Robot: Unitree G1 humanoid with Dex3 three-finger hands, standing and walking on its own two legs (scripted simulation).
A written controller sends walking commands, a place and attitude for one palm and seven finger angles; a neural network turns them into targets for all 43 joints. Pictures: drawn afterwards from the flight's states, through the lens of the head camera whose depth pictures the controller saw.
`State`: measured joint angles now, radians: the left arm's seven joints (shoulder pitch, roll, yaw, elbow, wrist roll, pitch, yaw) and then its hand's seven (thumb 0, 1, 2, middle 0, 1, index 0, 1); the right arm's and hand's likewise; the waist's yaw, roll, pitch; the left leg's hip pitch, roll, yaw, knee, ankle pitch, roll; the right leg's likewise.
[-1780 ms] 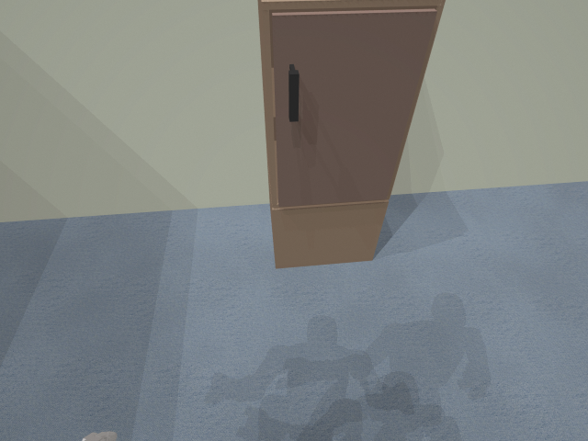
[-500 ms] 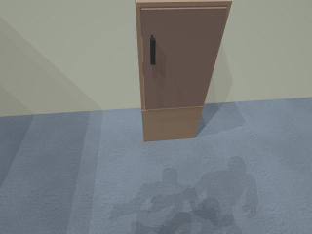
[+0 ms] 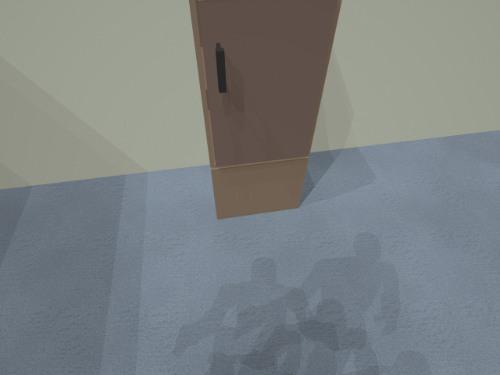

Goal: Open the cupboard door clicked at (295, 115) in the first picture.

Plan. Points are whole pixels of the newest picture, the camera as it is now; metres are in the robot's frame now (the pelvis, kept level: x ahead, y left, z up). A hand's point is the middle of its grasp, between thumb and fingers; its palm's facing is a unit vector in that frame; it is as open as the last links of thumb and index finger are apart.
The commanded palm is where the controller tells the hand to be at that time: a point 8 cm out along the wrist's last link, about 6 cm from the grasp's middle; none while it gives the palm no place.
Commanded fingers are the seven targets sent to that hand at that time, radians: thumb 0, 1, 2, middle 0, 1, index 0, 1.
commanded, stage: walk to a spot facing it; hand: left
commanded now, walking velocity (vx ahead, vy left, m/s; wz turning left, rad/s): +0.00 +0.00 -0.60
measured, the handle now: (220, 67) +0.89 +0.16 +0.05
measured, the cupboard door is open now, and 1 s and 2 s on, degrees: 0 0 0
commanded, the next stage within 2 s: turn to face it in 1.84 s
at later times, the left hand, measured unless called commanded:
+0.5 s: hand out of the picture +0.05 +0.20 -0.16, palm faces -0.14 -0.96 -0.24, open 7.4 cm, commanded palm none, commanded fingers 0.00 0.90 0.90 -0.20 -0.30 -0.20 -0.30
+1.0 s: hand out of the picture +0.14 +0.11 -0.16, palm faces -0.52 -0.81 -0.26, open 7.4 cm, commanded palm none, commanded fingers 0.00 0.90 0.90 -0.20 -0.30 -0.20 -0.30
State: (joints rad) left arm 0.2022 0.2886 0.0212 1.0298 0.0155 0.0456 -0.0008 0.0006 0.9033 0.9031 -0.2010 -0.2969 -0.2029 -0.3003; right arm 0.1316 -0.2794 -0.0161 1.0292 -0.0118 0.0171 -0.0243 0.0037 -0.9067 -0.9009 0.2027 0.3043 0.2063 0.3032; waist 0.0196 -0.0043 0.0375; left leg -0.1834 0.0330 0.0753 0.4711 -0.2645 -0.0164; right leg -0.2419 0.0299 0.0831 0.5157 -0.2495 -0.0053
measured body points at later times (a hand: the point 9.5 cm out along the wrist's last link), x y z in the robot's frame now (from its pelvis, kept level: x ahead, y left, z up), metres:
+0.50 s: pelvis -0.04 +0.00 +0.00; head +0.00 +0.00 +0.45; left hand +0.06 +0.25 -0.15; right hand +0.03 -0.27 -0.13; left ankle -0.04 +0.14 -0.72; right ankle +0.02 -0.11 -0.74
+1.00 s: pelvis -0.07 +0.00 -0.01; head -0.05 -0.03 +0.43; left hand +0.17 +0.15 -0.14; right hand -0.20 -0.24 -0.17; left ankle -0.03 +0.13 -0.70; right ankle -0.12 -0.10 -0.74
